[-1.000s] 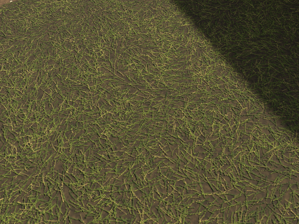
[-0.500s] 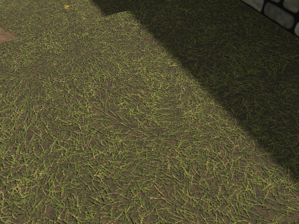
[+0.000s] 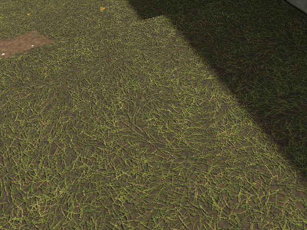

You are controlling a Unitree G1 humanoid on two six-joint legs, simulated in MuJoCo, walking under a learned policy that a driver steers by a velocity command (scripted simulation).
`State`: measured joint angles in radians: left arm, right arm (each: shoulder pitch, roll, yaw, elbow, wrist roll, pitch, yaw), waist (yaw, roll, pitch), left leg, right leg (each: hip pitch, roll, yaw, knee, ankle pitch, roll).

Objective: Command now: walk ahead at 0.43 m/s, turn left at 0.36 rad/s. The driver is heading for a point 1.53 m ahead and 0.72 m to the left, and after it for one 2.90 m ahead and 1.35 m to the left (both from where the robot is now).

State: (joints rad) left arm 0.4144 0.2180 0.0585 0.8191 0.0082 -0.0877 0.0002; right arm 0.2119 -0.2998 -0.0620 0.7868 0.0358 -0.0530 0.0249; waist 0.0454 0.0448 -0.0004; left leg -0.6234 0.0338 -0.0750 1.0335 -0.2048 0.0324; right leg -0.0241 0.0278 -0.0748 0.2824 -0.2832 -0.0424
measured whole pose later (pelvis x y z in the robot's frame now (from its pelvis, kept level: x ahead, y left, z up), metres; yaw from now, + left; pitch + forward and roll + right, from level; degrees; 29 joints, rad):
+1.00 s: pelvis +0.55 +0.12 +0.00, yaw +34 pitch +1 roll -2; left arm 0.31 0.27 0.06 0.78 0.01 -0.10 0.00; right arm 0.21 -0.32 -0.08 0.64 0.02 -0.01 0.01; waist 0.05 0.06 0.02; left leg -0.68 0.07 -0.07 1.07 -0.23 -0.01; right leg -0.13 0.02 -0.10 0.32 -0.21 -0.03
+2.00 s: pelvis +0.99 +0.50 +0.00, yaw +34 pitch +2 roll +0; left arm 0.29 0.28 0.05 0.73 -0.01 -0.06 -0.03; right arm 0.19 -0.30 -0.04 0.69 -0.01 -0.10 0.00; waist 0.03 0.02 0.04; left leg -0.57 0.07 -0.08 1.07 -0.31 -0.02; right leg -0.27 0.11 0.06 0.40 -0.15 -0.10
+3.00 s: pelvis +1.51 +0.71 -0.01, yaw +0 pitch +1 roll -2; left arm 0.36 0.25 0.05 0.88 0.04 -0.10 -0.04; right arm 0.26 -0.26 0.01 0.85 -0.09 -0.09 0.04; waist 0.02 0.02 -0.02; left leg -0.53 0.11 -0.04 1.13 -0.38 0.02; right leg -0.26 0.10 0.00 0.42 -0.18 -0.08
